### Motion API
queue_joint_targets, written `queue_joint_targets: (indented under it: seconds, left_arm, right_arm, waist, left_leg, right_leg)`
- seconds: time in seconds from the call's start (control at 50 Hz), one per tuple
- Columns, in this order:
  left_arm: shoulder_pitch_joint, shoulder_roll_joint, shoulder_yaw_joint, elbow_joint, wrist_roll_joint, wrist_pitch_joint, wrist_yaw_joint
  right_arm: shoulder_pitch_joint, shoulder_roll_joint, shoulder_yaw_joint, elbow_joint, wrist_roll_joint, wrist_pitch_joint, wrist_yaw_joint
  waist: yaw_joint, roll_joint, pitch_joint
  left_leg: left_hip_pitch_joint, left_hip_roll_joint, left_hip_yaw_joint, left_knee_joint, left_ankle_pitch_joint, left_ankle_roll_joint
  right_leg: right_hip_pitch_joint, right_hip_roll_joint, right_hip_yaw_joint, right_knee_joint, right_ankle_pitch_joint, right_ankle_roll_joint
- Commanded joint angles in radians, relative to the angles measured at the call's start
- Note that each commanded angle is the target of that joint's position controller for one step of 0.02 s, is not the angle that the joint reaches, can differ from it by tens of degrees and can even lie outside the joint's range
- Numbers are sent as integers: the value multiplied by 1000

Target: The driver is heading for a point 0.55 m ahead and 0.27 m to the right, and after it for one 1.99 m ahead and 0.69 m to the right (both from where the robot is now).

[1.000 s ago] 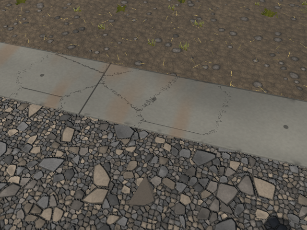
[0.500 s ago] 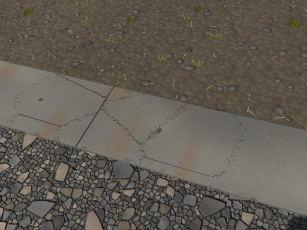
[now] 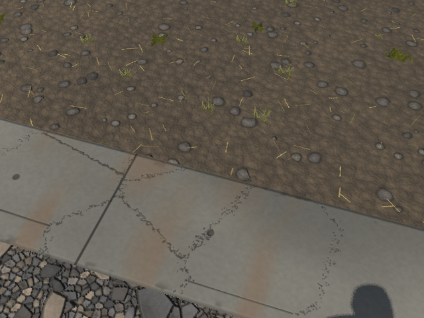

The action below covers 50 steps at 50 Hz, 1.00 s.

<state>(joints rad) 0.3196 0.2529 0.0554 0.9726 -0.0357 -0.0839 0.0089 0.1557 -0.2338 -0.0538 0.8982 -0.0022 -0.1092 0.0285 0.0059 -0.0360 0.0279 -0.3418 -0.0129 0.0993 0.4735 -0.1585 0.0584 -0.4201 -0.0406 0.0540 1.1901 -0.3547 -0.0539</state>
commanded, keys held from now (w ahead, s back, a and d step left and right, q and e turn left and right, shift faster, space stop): w+e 0.68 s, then e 0.10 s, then no key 0.22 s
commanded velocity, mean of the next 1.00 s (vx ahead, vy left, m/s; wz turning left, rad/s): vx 0.43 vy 0.00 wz -0.48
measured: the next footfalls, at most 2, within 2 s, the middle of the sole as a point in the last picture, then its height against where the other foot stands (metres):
right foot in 0.44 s outside the picture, level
left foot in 0.86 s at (241, 251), level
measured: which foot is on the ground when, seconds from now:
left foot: down 0.00-0.46, up 0.48-0.84, down 0.86-1.00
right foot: up 0.00-0.42, down 0.44-0.88, up 0.90-1.00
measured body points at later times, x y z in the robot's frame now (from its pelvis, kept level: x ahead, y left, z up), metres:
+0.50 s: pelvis +0.28 -0.07 -0.02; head +0.30 -0.08 +0.43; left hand +0.49 +0.13 -0.13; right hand +0.21 -0.31 -0.17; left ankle +0.08 +0.09 -0.69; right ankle +0.34 -0.16 -0.74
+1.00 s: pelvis +0.53 -0.12 +0.01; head +0.55 -0.13 +0.46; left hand +0.73 +0.08 -0.12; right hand +0.54 -0.42 -0.10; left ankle +0.66 -0.07 -0.74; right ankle +0.39 -0.19 -0.66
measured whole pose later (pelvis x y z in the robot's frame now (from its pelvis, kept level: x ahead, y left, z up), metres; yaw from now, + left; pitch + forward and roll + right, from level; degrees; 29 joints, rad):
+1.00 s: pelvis +0.53 -0.12 +0.01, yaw -31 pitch +2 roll -1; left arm 0.27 0.25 0.09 0.85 0.06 -0.09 -0.04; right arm 0.10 -0.26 -0.02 0.84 -0.01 -0.11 -0.01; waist 0.03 0.02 0.00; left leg -0.35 0.04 0.06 0.34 -0.03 0.03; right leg -0.38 0.06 0.06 1.04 -0.56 0.04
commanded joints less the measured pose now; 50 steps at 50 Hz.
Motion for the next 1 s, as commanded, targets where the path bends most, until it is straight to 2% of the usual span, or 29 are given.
queue_joint_targets:
  seconds: [0.02,0.12,0.22,0.32,0.38,0.4,0.42,0.44,0.46,0.48,0.5,0.52,0.54,0.56,0.6,0.62,0.68,0.7,0.74,0.8,0.84,0.86,0.88,0.9,0.92,0.94,0.96,0.98,1.0]
  left_arm:
    - [52,49,27,-43,-1,17,8]
    - [-50,45,39,-90,9,38,7]
    - [-198,22,29,-145,17,29,-22]
    - [-337,2,13,-231,14,29,-56]
    - [-316,31,26,-265,12,33,-73]
    - [-175,29,9,-210,135,21,-75]
    - [-125,79,35,-206,136,16,-68]
    - [-55,128,53,-185,114,0,-58]
    - [113,164,72,-128,112,-8,-36]
    - [335,206,69,-63,96,-6,-24]
    - [447,172,60,-6,107,-11,-29]
    - [330,210,81,-12,98,-32,-26]
    - [209,145,64,-17,80,-42,-27]
    - [144,61,29,-15,80,-46,-37]
    - [-1,-26,-11,-53,90,-45,-52]
    - [-37,-27,-16,-70,88,-51,-56]
    - [-47,52,-4,-93,102,-69,-74]
    - [-24,80,5,-89,99,-69,-83]
    - [89,134,32,-66,86,-68,-97]
    - [130,141,55,-63,85,-52,-101]
    - [77,122,58,-80,79,-47,-93]
    - [47,89,48,-105,71,-50,-95]
    - [129,-28,15,-147,69,-56,-96]
    - [230,-57,9,-136,73,-55,-77]
    - [116,48,40,-155,79,-29,-64]
    - [69,50,44,-162,82,-7,-41]
    - [97,55,46,-141,103,7,-22]
    - [112,3,30,-126,115,13,-26]
    - [146,-31,19,-107,114,15,-47]
  right_arm:
    - [29,-67,-14,-12,-13,-19,-1]
    - [81,-114,-29,26,-20,-20,-28]
    - [123,-137,-30,38,-12,-7,-50]
    - [211,-160,-41,65,3,27,-56]
    - [174,-196,-52,47,13,46,-62]
    - [295,-77,4,99,-169,-10,-9]
    - [223,-148,-24,87,-144,-27,5]
    - [187,-202,-37,76,-116,-29,13]
    - [277,-157,-16,89,-132,-27,26]
    - [369,-34,38,55,-155,-34,67]
    - [134,-76,26,20,-83,-25,84]
    - [4,-56,35,-32,-53,-32,68]
    - [-11,-114,22,-38,-67,-36,38]
    - [29,-122,19,-46,-98,-33,10]
    - [70,-54,34,-46,-104,-12,-16]
    - [75,-39,41,-50,-97,1,-19]
    - [16,-33,55,-83,-76,19,-23]
    - [-44,-22,60,-110,-65,25,-21]
    - [-114,-30,61,-136,-38,31,-13]
    - [-151,-90,41,-124,-32,8,-23]
    - [-69,-142,19,-83,-22,-9,-32]
    - [52,-185,4,-47,-6,-23,-40]
    - [164,-266,-6,-49,-3,-33,-49]
    - [227,-240,-6,-42,-30,-20,-38]
    - [217,-222,-17,-40,-58,-18,-45]
    - [76,-208,-20,-73,-28,-14,-53]
    - [-43,-108,11,-111,-1,-8,-55]
    - [-84,-22,43,-119,15,-8,-44]
    - [-113,-13,48,-126,17,-8,-33]
  waist:
    - [5,135,-52]
    - [3,88,10]
    - [-40,73,45]
    - [-85,62,88]
    - [-37,111,37]
    - [5,166,-50]
    - [55,152,-25]
    - [103,65,-81]
    - [106,-9,-235]
    - [123,-199,-451]
    - [250,-6,-305]
    - [232,-7,-87]
    - [179,5,-51]
    - [104,7,-64]
    - [-10,12,-21]
    - [-29,15,-9]
    - [-19,29,14]
    - [-8,14,20]
    - [31,-17,-1]
    - [37,-18,-6]
    - [-25,-10,-51]
    - [-75,31,-155]
    - [-49,223,-403]
    - [-49,338,-549]
    - [-77,151,-356]
    - [-24,124,-194]
    - [31,117,-135]
    - [71,142,-98]
    - [104,135,-98]
  left_leg:
    - [153,264,-241,-320,47,120]
    - [186,260,-87,-356,204,119]
    - [261,254,27,-366,248,89]
    - [458,312,79,-288,372,88]
    - [479,315,130,-146,763,63]
    - [524,350,117,-186,867,125]
    - [561,328,156,-96,920,120]
    - [479,265,202,79,883,101]
    - [189,219,192,356,634,51]
    - [-211,57,105,614,-237,-38]
    - [-459,-29,-92,807,-391,-33]
    - [-619,30,-193,892,-343,-14]
    - [-563,86,-229,874,-281,-8]
    - [-454,109,-237,825,-231,8]
    - [-274,139,-223,753,-193,8]
    - [-255,134,-207,712,-185,-4]
    - [-132,119,-117,443,32,-52]
    - [-49,92,-73,334,87,-66]
    - [-9,43,-50,194,165,-94]
    - [-60,26,-89,31,243,-88]
    - [50,36,-88,-21,333,-17]
    - [255,75,-95,-15,516,58]
    - [610,307,-342,-5,946,303]
    - [830,541,-633,-71,959,504]
    - [632,504,-613,-148,633,385]
    - [399,432,-477,-211,368,285]
    - [235,361,-387,-280,254,222]
    - [133,297,-297,-290,284,169]
    - [35,238,-204,-281,354,130]
  right_leg:
    - [-151,-103,59,4,105,-11]
    - [-300,-93,91,-141,300,8]
    - [-309,-76,6,-387,458,12]
    - [-388,-60,-75,-506,355,-13]
    - [-234,13,-167,-535,218,-57]
    - [-104,10,-59,-536,248,-76]
    - [-81,59,-80,-584,185,-85]
    - [107,122,-129,-658,263,-112]
    - [517,88,-24,-497,482,-208]
    - [1001,-128,449,-638,365,-415]
    - [1008,-196,670,-826,196,-354]
    - [852,-197,592,-858,153,-291]
    - [670,-177,528,-870,166,-286]
    - [523,-160,466,-885,215,-291]
    - [216,-133,387,-956,251,-284]
    - [138,-116,358,-987,215,-282]
    - [-66,-22,213,-1003,250,-240]
    - [-124,12,175,-987,367,-226]
    - [-41,2,194,-938,579,-219]
    - [173,-55,279,-847,663,-181]
    - [234,-35,282,-736,807,-102]
    - [205,31,253,-629,848,-42]
    - [69,159,189,-411,498,41]
    - [-138,252,94,-111,-305,94]
    - [-213,156,91,31,-339,79]
    - [-201,77,61,44,-280,74]
    - [-116,23,49,-41,-235,89]
    - [-28,-14,53,-131,-226,112]
    - [94,-16,4,-180,-201,142]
